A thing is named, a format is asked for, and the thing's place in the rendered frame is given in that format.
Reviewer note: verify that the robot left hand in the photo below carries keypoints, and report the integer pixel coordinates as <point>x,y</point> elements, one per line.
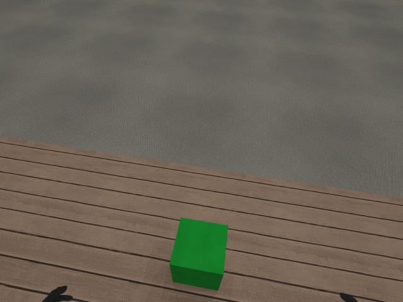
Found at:
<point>55,295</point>

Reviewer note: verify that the carton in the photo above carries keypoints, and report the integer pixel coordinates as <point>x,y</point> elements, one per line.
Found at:
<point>198,255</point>

